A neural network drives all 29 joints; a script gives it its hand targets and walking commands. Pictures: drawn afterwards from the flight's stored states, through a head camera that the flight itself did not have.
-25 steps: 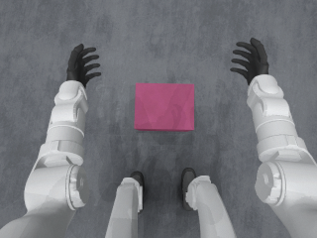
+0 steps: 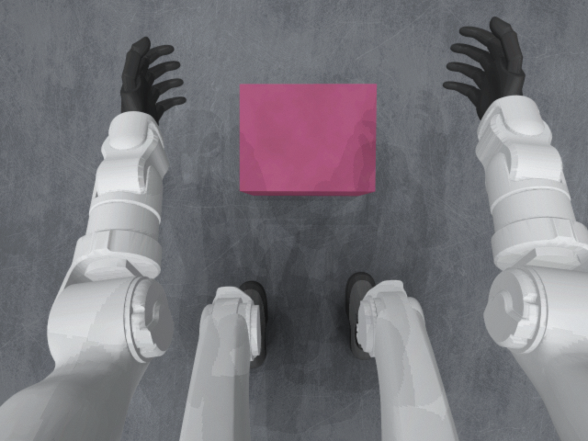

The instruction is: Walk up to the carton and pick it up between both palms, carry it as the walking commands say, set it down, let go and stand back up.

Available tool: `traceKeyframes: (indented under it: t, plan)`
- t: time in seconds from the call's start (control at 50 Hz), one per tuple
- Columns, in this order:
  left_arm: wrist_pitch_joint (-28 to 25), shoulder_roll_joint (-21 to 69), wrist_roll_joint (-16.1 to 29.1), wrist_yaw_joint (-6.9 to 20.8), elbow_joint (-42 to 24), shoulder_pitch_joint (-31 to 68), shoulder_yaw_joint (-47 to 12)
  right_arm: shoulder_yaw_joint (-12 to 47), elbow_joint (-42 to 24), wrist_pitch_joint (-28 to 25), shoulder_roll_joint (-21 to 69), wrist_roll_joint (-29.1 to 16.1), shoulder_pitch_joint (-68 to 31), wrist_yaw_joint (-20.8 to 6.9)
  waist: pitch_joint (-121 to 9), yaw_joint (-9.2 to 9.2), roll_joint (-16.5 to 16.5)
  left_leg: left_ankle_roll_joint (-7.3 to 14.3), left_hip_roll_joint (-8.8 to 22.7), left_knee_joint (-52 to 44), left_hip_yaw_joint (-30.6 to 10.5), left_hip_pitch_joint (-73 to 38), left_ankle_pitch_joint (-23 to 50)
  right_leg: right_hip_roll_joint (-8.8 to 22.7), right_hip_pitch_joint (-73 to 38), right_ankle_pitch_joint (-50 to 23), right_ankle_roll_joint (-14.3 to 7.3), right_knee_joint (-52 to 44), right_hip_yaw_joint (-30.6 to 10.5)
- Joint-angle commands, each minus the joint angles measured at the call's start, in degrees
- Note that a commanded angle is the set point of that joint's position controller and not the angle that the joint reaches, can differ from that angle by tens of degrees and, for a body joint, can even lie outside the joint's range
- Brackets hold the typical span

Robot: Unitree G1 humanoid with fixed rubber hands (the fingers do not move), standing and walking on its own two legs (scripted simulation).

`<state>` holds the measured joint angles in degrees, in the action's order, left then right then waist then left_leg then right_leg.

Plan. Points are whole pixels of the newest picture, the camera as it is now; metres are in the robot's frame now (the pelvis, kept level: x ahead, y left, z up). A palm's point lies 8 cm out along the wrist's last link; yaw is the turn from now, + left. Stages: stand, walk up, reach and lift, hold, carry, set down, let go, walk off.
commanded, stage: reach and lift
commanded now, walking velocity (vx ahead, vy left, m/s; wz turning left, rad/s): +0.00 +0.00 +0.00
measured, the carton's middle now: (306, 147) +0.52 -0.01 -0.46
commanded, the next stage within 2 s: none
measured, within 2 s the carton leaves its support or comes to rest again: neither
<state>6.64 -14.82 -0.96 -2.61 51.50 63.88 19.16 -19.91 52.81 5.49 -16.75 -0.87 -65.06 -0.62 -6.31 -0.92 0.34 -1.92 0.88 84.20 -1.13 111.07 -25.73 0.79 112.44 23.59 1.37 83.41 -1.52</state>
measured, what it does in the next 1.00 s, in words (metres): lowers itself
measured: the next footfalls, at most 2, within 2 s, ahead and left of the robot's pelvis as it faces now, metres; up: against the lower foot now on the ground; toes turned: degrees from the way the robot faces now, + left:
none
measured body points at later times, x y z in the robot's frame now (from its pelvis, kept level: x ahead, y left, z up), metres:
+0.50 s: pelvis -0.01 +0.00 -0.12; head +0.34 +0.00 +0.15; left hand +0.52 +0.19 -0.29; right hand +0.51 -0.22 -0.29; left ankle +0.08 +0.13 -0.52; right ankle +0.09 -0.13 -0.53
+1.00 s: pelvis -0.02 +0.00 -0.20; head +0.35 +0.00 +0.04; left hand +0.51 +0.19 -0.41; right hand +0.50 -0.21 -0.41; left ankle +0.07 +0.13 -0.52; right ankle +0.09 -0.13 -0.53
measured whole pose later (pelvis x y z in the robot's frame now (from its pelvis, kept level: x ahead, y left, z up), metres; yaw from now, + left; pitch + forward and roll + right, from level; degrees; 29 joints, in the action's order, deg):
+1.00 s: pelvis -0.02 +0.00 -0.20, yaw +1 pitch +39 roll +0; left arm 1.6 -22.5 13.0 -5.9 66.6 80.0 3.2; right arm -7.6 68.2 0.9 -22.1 -12.6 -80.9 4.3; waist 20.2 -1.8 0.4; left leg -2.8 -1.4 127.2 -2.4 132.0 -34.5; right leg 0.7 133.2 32.3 2.5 126.1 -2.8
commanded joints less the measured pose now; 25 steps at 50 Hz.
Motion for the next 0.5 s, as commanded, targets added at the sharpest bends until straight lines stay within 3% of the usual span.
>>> traceKeyframes:
  t: [0.0,0.12,0.16,0.18,0.2,0.22,0.28,0.3,0.32,0.34,0.36,0.44,0.46,0.48]
  plan:
    - [-0.93,-12.40,5.22,-1.52,-11.32,17.49,-2.57,2.38,-11.69,0.28,-11.29,-2.63,-15.98,2.60,-69.85,-0.61,-3.60,-0.49,-5.40,1.03,4.40,-26.37,19.23,-4.26,-42.58,-25.18,1.70,3.41,4.19]
    - [1.33,-10.89,5.61,-0.49,-2.97,18.63,-4.27,3.68,-4.53,2.39,-11.32,-3.87,-16.66,2.49,-54.42,-0.29,-0.71,-1.15,-4.04,6.11,5.34,-19.06,8.82,-3.56,-27.74,-11.04,1.29,5.44,4.16]
    - [1.12,-9.73,5.52,0.21,1.41,17.49,-4.82,4.75,-0.20,2.15,-9.33,-3.92,-15.89,1.99,-47.11,0.02,-1.39,-1.03,-3.65,7.95,5.03,-13.70,5.39,-3.04,-23.68,-7.41,1.46,7.36,4.25]
    - [0.67,-8.80,5.37,0.26,-0.83,18.04,-5.71,5.06,-2.36,1.50,-8.86,-4.23,-16.69,2.04,-48.80,0.08,-0.37,-0.83,-3.68,8.03,4.68,-15.71,7.04,-3.25,-23.37,-8.79,1.63,7.98,4.75]
    - [0.25,-10.16,4.94,0.17,0.39,19.63,-5.41,4.59,-0.24,1.23,-9.61,-4.43,-17.37,2.10,-48.08,0.08,2.00,-1.23,-3.20,9.84,4.83,-15.17,6.42,-3.21,-21.03,-7.92,1.36,9.29,4.11]
    - [-0.08,-9.57,5.36,-0.21,-0.27,20.47,-5.53,4.92,-0.41,0.61,-10.18,-4.16,-18.03,2.36,-48.05,0.22,0.68,-1.25,-3.42,10.58,4.76,-14.38,7.13,-3.07,-20.99,-8.30,1.33,9.96,4.64]
    - [-1.39,-9.76,4.62,-0.82,3.35,18.98,-4.77,4.26,3.98,-0.83,-9.86,-3.54,-16.08,2.77,-44.03,-0.96,1.04,-1.65,-3.14,13.46,3.66,-11.07,8.83,-2.99,-16.57,-10.07,1.24,13.56,4.35]
    - [-1.89,-11.09,4.50,-1.16,2.12,20.05,-4.84,4.94,3.33,-1.11,-9.28,-4.62,-16.56,2.82,-46.74,0.10,1.75,-1.88,-3.19,14.45,3.83,-14.37,10.32,-2.90,-17.74,-10.76,1.41,14.33,4.25]
    - [-2.36,-10.62,5.05,-1.41,2.63,20.34,-5.37,4.77,2.73,-1.85,-10.10,-5.02,-17.28,2.96,-47.25,-1.18,1.99,-1.57,-2.97,15.89,3.67,-14.63,11.52,-2.93,-16.70,-11.85,1.53,15.51,4.43]
    - [-2.91,-10.40,5.24,-1.84,1.46,20.27,-5.43,6.07,2.37,-2.34,-9.91,-5.44,-17.03,3.15,-50.05,0.11,2.01,-1.71,-3.42,16.18,3.99,-15.58,13.74,-2.92,-18.62,-14.01,1.48,16.43,4.49]
    - [-3.20,-10.29,5.97,-2.15,1.97,20.41,-6.61,5.69,2.21,-2.83,-10.67,-5.80,-17.50,3.38,-49.75,-1.24,2.49,-1.83,-3.12,17.78,3.53,-15.87,13.77,-2.95,-16.76,-14.01,1.43,17.96,4.94]
    - [-3.71,-12.51,7.75,-3.12,0.68,22.09,-7.49,6.90,-0.45,-3.59,-12.87,-7.79,-20.08,4.46,-53.14,-0.93,1.31,-1.38,-2.87,20.94,3.18,-16.53,15.99,-2.44,-18.77,-15.83,1.32,21.84,4.73]
    - [-3.69,-11.65,8.50,-3.26,1.39,22.07,-7.98,6.89,-0.74,-3.71,-13.86,-8.08,-20.55,4.58,-54.51,-0.69,2.29,-1.45,-2.82,21.76,3.43,-17.89,17.09,-2.35,-19.02,-16.52,1.26,22.48,4.41]
    - [-3.88,-11.51,8.98,-3.32,1.42,21.27,-9.15,7.41,-0.27,-3.84,-13.25,-7.98,-19.71,4.83,-53.30,-1.40,0.78,-1.27,-2.93,21.98,3.00,-16.18,15.81,-2.17,-18.90,-15.92,1.27,23.32,5.15]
